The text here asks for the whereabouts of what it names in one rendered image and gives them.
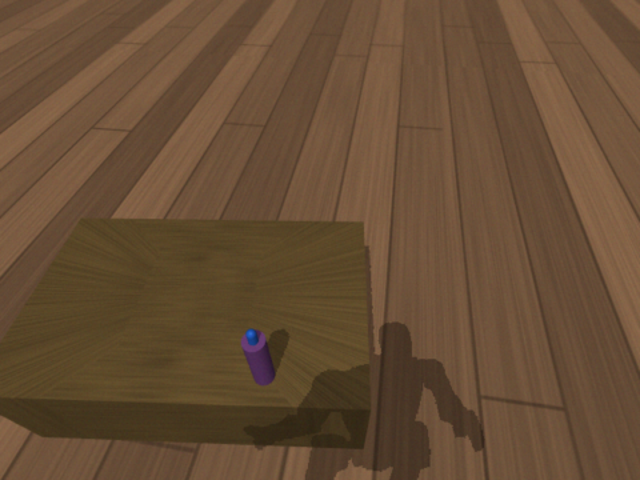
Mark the bottle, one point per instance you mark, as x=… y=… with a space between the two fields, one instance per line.
x=257 y=353

